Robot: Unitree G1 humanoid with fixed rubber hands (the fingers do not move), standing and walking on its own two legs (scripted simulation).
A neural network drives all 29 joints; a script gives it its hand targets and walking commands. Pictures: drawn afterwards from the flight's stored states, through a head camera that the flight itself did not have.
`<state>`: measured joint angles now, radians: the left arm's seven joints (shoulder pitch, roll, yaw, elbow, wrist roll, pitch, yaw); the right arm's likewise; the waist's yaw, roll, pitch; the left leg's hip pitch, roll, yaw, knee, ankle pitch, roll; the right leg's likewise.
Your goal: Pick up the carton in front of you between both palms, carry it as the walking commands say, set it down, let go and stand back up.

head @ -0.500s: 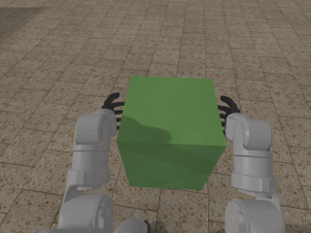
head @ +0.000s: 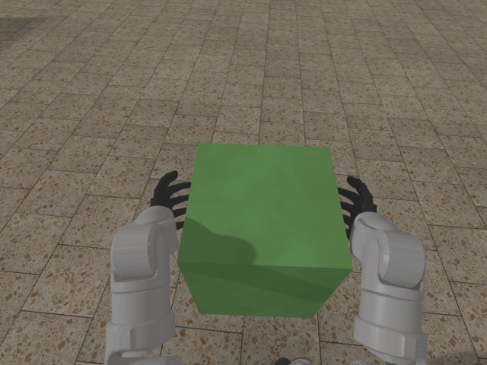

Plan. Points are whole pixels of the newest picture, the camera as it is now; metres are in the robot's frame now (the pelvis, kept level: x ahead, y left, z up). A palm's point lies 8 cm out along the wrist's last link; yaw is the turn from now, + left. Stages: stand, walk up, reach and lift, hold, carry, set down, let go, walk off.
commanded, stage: carry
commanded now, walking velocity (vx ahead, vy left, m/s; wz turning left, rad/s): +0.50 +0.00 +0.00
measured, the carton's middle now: (259, 237) +0.32 +0.00 +0.03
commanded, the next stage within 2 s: none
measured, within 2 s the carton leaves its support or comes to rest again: neither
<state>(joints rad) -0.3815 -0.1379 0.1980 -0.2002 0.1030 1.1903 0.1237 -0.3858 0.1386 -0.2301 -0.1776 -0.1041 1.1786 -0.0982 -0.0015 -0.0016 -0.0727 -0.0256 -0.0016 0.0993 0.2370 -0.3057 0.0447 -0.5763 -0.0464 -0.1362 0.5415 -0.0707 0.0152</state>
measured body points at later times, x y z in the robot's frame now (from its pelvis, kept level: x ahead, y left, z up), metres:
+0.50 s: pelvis +0.31 +0.00 -0.01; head +0.29 +0.00 +0.44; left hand +0.58 +0.15 +0.09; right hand +0.58 -0.15 +0.08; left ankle +0.47 +0.13 -0.72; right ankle +0.17 -0.10 -0.74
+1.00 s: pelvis +0.63 +0.02 +0.00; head +0.61 +0.03 +0.45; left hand +0.90 +0.17 +0.09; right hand +0.90 -0.13 +0.09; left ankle +0.50 +0.11 -0.74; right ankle +0.78 -0.11 -0.71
